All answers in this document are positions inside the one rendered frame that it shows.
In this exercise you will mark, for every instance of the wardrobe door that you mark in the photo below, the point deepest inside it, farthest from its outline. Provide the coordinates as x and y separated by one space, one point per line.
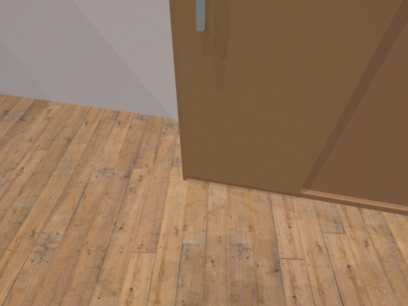
366 155
265 83

